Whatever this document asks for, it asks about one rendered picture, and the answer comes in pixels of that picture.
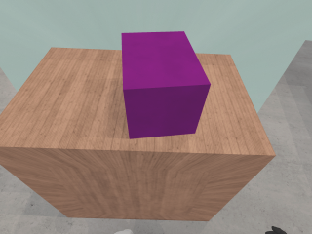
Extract pedestal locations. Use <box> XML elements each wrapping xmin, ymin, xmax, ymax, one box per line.
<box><xmin>0</xmin><ymin>47</ymin><xmax>276</xmax><ymax>221</ymax></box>

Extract carton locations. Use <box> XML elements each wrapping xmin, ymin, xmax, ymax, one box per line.
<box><xmin>121</xmin><ymin>31</ymin><xmax>211</xmax><ymax>139</ymax></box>

